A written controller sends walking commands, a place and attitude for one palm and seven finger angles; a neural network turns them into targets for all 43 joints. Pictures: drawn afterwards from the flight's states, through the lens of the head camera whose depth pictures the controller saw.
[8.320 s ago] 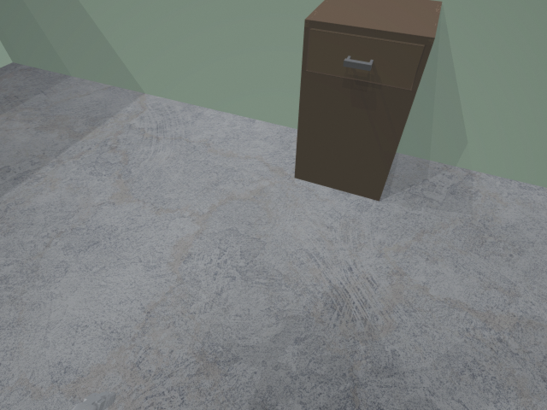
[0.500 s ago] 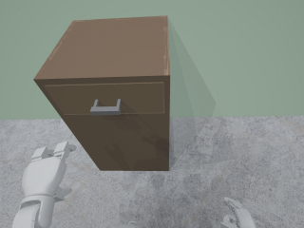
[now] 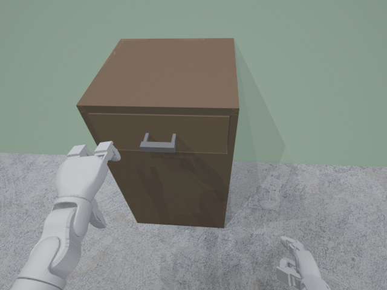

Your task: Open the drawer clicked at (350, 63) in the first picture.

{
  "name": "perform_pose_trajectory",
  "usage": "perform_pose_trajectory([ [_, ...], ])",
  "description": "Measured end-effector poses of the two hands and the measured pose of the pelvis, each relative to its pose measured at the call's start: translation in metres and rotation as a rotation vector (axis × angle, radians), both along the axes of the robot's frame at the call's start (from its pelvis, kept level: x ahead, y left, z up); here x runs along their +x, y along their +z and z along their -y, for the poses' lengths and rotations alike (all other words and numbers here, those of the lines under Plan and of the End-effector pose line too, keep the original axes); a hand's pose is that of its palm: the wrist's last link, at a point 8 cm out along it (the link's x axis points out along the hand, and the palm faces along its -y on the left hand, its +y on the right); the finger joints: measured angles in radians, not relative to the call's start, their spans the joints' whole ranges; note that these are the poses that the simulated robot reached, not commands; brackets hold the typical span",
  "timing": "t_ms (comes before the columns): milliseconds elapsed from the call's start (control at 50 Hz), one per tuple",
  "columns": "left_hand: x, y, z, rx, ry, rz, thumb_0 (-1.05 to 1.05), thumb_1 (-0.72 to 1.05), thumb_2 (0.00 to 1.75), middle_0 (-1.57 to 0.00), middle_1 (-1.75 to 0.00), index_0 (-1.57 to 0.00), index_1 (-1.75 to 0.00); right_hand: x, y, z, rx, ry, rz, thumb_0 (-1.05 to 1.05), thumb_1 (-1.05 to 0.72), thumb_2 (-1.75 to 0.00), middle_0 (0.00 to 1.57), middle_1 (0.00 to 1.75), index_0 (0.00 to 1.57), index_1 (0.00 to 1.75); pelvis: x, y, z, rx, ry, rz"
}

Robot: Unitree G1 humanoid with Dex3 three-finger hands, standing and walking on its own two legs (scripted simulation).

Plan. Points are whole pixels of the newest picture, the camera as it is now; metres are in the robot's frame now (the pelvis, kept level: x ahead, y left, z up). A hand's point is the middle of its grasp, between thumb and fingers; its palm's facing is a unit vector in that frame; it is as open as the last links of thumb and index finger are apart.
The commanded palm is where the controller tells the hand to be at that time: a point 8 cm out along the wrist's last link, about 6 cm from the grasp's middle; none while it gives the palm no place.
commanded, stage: raise the hand with hooked fingers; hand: left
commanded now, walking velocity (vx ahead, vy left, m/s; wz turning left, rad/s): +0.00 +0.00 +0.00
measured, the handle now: (159, 141) +0.53 +0.18 -0.05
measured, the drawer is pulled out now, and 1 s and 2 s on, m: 0.00 0.00 0.00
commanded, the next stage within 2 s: move the hooked fingers above the handle in 0.52 s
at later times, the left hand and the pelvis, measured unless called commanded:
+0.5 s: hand (101, 190) +0.27 +0.22 +0.08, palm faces +0.06 -0.11 -0.99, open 13.8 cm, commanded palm +0.26 +0.23 +0.15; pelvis -0.02 -0.01 +0.01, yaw +1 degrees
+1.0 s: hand (120, 167) +0.34 +0.20 +0.07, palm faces +0.07 -0.09 -0.99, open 13.8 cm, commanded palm +0.32 +0.21 +0.12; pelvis +0.00 -0.02 +0.01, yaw +0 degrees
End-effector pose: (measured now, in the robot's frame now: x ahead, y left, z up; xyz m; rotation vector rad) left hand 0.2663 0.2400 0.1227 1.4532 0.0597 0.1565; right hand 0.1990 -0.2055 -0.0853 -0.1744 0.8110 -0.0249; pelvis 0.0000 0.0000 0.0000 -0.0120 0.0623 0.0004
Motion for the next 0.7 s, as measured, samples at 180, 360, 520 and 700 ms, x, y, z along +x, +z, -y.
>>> perform_pose_trajectory([
  [180,0.004,0.025,-0.006,0.016,-0.041,0.006,0.0,-0.49,0.31,-0.32,-1.2,-0.32,-1.19,-0.024,-0.001,0.004,-0.015,0.005,-0.039,0.01,-0.91,-0.9,0.2,0.3,0.21,0.3,-0.013,0.007,0.003,-0.002,0.009,0.039],
  [360,-0.011,0.007,0.007,-0.015,-0.083,-0.077,0.0,-0.49,0.3,-0.31,-1.2,-0.32,-1.2,-0.055,-0.006,0.032,-0.049,-0.032,-0.097,0.01,-0.91,-0.9,0.2,0.3,0.21,0.3,-0.02,0.01,0.008,0.001,0.006,0.049],
  [520,-0.015,0.016,0.015,0.01,-0.122,0.022,0.0,-0.49,0.3,-0.32,-1.2,-0.33,-1.2,-0.061,-0.01,0.045,-0.063,-0.052,-0.109,0.01,-0.91,-0.9,0.2,0.3,0.2,0.3,-0.023,0.01,0.015,0.0,0.01,0.047],
  [700,-0.003,0.014,0.012,0.009,-0.022,-0.031,0.0,-0.5,0.3,-0.32,-1.2,-0.32,-1.2,-0.046,-0.008,0.041,-0.017,-0.049,-0.071,0.01,-0.91,-0.9,0.2,0.3,0.2,0.3,-0.018,0.011,0.02,0.009,0.009,0.043],
])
